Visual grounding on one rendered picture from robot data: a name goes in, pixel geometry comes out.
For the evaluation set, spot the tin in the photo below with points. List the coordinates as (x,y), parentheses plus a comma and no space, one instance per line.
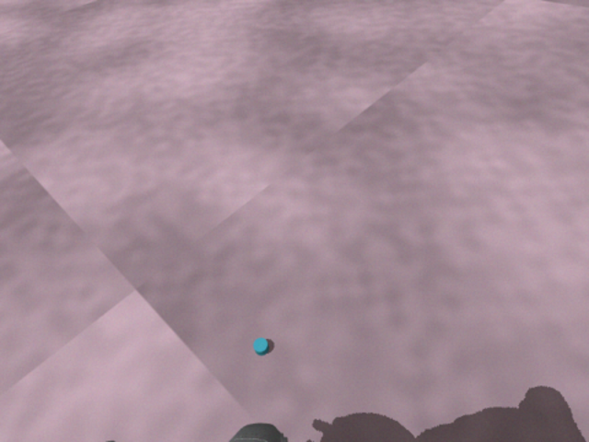
(261,346)

